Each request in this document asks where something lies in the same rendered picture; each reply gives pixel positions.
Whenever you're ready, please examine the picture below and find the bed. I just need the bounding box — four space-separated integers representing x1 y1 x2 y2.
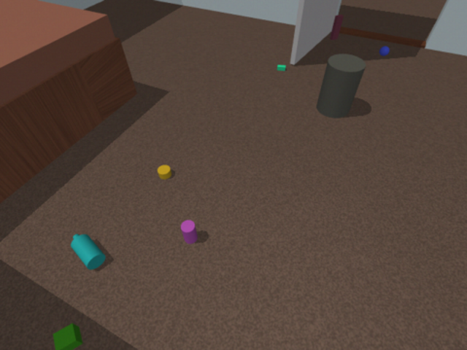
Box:
0 0 137 203

